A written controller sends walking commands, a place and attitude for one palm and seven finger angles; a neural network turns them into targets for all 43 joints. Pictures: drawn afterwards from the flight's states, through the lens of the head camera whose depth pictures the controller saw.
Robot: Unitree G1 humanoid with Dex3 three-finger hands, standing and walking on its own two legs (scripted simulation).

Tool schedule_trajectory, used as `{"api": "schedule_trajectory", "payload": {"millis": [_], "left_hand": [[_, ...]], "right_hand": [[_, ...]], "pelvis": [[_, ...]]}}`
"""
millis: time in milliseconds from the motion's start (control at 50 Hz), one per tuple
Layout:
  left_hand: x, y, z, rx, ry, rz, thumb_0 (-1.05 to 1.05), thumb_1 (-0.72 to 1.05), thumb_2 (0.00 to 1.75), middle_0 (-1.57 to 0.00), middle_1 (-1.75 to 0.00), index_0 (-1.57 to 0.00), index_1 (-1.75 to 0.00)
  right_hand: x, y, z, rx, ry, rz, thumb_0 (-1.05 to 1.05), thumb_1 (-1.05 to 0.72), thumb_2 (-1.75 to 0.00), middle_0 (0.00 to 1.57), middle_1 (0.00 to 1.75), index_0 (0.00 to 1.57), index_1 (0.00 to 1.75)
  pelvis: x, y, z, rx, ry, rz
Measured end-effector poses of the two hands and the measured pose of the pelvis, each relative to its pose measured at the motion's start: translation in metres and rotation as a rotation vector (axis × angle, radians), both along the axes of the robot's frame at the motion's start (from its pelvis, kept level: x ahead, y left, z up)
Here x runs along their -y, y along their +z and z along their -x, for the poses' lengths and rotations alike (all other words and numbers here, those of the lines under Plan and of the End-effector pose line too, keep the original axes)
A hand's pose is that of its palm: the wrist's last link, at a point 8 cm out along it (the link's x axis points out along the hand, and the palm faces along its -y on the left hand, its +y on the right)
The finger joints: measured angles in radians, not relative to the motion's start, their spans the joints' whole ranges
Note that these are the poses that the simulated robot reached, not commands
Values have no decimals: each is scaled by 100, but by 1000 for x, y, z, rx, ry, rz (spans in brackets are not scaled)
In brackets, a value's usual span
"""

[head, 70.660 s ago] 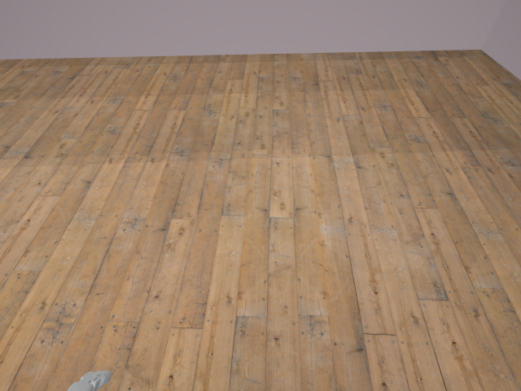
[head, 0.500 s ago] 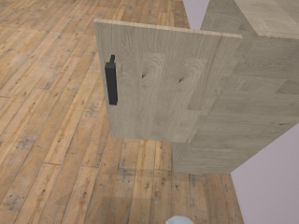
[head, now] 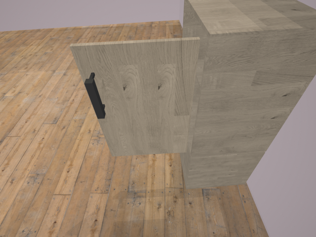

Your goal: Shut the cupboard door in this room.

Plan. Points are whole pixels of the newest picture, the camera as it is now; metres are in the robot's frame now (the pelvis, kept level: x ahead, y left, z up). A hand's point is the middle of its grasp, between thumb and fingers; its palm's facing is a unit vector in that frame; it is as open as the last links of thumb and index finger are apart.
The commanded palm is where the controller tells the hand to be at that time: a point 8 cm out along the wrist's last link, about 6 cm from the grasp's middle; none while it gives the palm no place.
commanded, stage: come to a stop and stand still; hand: left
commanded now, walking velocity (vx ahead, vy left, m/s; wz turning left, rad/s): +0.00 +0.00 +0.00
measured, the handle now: (97, 96) +0.55 +0.23 +0.06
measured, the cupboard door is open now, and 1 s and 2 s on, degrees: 88 88 88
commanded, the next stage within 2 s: look again from close up in 0.40 s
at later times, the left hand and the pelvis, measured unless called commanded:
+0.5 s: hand out of the picture -0.02 +0.14 -0.18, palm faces +0.07 -0.99 -0.15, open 7.3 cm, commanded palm none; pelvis +0.00 -0.01 +0.00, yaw +1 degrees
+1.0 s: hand out of the picture +0.03 +0.21 -0.18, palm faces +0.01 -0.98 -0.22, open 7.3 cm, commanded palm none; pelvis +0.00 +0.02 -0.01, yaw +0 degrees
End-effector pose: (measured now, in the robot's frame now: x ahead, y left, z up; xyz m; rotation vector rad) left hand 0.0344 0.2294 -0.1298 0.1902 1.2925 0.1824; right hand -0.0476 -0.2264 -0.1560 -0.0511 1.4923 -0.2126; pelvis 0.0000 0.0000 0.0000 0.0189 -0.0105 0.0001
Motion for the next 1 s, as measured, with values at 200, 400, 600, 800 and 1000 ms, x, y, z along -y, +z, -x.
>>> {"api": "schedule_trajectory", "payload": {"millis": [200, 400, 600, 800, 1000], "left_hand": [[13, -16, 25, -47, 56, 34, 1, 95, 90, -20, -30, -20, -30], [33, -17, 57, -140, 78, 82, 0, 93, 90, -20, -30, -20, -30], [35, -21, 57, -129, 37, 85, 1, 92, 90, -20, -30, -20, -30], [-7, -20, 26, -43, 8, 38, 1, 92, 90, -20, -30, -20, -30], [-30, -17, 7, -11, -19, 20, 0, 91, 90, -20, -30, -20, -30]], "right_hand": [[-12, -1, -11, 0, 66, -20, 0, -91, -90, 19, 30, 19, 30], [-1, 3, -43, 50, 102, 14, 2, -93, -90, 20, 30, 20, 30], [8, 3, -69, 129, 121, 43, 1, -93, -90, 20, 30, 19, 30], [-11, 4, -78, 196, 140, 49, 1, -94, -90, 20, 30, 19, 30], [-23, 7, -66, 159, 150, 42, 1, -93, -90, 20, 30, 20, 30]], "pelvis": [[11, -6, 4, -18, 21, 18], [13, -2, -1, -5, 17, 11], [6, -7, -2, -13, 8, 39], [-13, -9, -3, 3, 2, 21], [-24, -7, -2, 1, -3, 14]]}}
